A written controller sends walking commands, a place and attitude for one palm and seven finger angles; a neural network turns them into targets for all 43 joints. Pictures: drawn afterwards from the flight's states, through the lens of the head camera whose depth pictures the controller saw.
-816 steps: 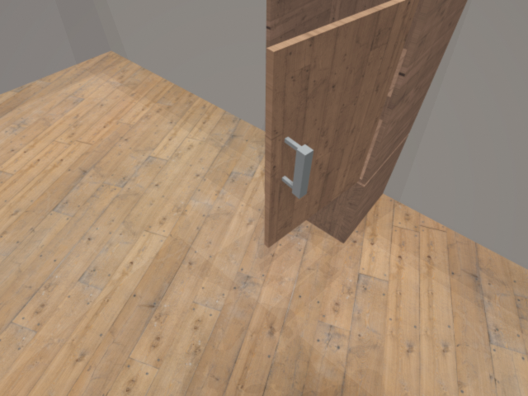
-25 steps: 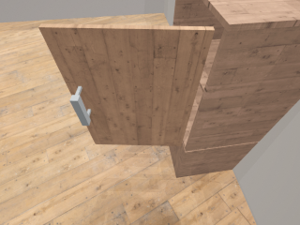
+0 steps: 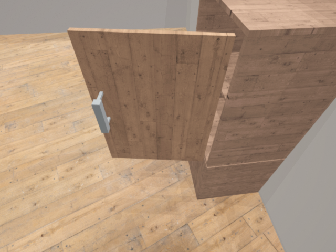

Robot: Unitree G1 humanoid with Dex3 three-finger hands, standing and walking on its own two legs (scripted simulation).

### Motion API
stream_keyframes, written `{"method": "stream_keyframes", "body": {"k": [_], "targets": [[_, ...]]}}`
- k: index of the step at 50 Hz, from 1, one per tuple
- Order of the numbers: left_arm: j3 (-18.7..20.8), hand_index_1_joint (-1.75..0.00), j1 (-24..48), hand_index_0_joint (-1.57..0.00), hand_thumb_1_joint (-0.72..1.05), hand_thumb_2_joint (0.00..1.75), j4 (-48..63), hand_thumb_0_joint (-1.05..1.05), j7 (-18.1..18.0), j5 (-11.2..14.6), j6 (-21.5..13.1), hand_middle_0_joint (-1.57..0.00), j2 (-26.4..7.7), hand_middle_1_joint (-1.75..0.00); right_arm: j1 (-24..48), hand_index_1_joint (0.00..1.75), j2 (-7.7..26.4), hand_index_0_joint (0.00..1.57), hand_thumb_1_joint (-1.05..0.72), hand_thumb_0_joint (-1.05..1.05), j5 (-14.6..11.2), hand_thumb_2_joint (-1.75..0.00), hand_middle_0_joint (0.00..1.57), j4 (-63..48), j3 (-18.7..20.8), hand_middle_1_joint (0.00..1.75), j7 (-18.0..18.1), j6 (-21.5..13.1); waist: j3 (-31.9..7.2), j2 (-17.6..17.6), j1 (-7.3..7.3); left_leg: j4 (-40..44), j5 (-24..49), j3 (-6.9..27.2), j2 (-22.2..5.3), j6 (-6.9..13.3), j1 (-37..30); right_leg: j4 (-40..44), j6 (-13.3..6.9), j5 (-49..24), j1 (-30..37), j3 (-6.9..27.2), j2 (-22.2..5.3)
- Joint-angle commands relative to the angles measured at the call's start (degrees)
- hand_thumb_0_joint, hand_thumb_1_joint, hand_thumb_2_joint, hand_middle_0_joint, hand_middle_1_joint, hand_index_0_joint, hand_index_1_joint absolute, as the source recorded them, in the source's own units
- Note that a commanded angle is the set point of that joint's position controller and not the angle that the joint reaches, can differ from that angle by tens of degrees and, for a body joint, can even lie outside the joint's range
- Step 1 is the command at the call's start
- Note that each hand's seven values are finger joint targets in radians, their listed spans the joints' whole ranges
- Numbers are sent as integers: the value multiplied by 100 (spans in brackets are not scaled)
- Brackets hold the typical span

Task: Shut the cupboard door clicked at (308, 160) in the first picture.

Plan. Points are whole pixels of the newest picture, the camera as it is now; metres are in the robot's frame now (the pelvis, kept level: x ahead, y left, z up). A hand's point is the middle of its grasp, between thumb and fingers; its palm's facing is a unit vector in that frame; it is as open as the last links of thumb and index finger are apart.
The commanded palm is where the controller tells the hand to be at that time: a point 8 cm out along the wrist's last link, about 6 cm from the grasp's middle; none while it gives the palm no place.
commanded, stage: come to a stop and stand still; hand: left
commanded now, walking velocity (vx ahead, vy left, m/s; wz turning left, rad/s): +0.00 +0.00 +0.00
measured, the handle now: (103, 112) +0.54 +0.25 -0.01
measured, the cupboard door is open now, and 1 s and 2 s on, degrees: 80 80 80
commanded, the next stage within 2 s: look again from close up in 0.08 s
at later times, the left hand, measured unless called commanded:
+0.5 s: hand out of the picture +0.03 +0.16 -0.17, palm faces +0.01 -0.98 -0.18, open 7.3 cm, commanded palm none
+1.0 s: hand out of the picture +0.07 +0.17 -0.17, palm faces +0.03 -0.98 -0.22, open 7.4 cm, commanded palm none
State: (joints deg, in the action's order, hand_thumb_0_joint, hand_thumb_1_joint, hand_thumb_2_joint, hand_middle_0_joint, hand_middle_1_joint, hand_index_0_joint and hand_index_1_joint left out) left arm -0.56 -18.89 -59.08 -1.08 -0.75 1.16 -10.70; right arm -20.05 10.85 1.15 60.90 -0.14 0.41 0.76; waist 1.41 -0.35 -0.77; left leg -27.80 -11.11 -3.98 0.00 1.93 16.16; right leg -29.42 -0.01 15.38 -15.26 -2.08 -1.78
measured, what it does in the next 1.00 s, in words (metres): shifts its weight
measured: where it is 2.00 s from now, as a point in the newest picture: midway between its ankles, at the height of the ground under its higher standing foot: outside the picture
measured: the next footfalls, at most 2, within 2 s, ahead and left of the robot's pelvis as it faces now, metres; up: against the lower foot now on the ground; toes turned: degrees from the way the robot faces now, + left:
none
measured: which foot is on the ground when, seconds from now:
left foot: down 0.00-1.00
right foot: down 0.00-1.00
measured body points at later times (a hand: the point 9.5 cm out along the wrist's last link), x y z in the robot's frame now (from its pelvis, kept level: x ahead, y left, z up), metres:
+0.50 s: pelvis +0.03 +0.00 +0.00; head +0.04 +0.00 +0.45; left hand +0.03 +0.21 -0.16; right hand +0.05 -0.23 -0.15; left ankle +0.04 +0.10 -0.74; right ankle +0.03 -0.13 -0.74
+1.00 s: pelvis +0.06 -0.01 +0.00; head +0.07 -0.01 +0.45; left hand +0.07 +0.22 -0.15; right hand +0.08 -0.25 -0.16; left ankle +0.04 +0.10 -0.74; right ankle +0.03 -0.13 -0.74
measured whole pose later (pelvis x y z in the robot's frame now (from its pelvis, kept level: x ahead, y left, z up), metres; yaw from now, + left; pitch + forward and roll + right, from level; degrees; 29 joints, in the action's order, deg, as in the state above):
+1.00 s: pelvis +0.06 -0.01 +0.00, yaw +1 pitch +0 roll +0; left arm -0.4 -14.6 -61.6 -1.3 -0.9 -0.5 -10.5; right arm -13.2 10.8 0.8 64.2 -0.6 0.9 -0.4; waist 1.5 -0.1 0.6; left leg -26.4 -15.0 -3.1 0.0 0.6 10.9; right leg -27.0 -0.2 17.1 -9.4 -2.5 -1.4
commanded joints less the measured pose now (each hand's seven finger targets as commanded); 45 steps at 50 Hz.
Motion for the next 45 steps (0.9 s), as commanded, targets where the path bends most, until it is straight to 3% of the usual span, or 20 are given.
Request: {"method": "stream_keyframes", "body": {"k": [1,7,14,26,41,43,45], "targets": [[127,-30,-121,-20,90,90,137,0,-39,-7,-196,-20,-574,-30,-14,30,565,20,-90,0,-17,-90,20,-193,129,30,36,-207,269,-58,100,1100,-1559,922,-558,80,299,781,-220,1056,-76,556,-287],[76,-30,-238,-20,90,90,-145,0,-52,-8,-228,-20,-504,-30,-87,30,517,20,-90,0,-46,-90,20,31,116,30,54,-235,341,17,121,1208,-1493,971,-605,79,267,808,-212,773,11,527,-329],[48,-30,-225,-20,90,90,-263,0,-78,-8,-271,-20,-432,-30,-43,30,376,20,-90,0,-62,-90,20,162,91,30,70,-263,308,37,80,1033,-654,767,-577,38,-151,883,-201,208,-28,557,-377],[81,-30,-12,-20,90,90,-261,0,-91,-5,-297,-20,-528,-30,327,30,462,20,-90,0,-64,-90,20,174,71,30,105,-314,77,107,109,782,603,625,-589,15,-554,812,-159,-766,316,529,-448],[115,-30,255,-20,90,90,-169,0,-76,4,-298,-20,-764,-30,593,30,639,20,-90,0,-55,-90,20,202,64,30,105,-304,-23,122,130,807,887,600,-609,-23,-727,859,-163,-1141,548,507,-487],[122,-30,212,-20,90,90,-182,0,-78,-6,-293,-20,-739,-30,541,30,588,20,-90,0,-46,-90,20,223,50,30,93,-283,-88,98,150,749,647,547,-543,-34,-693,859,-202,-983,627,547,-543],[144,-30,131,-20,90,90,-162,0,-83,-24,-268,-20,-755,-30,500,30,531,20,-90,0,-37,-90,20,195,46,30,73,-236,95,190,186,613,274,447,-444,-55,-474,873,-269,-678,594,636,-624]]}}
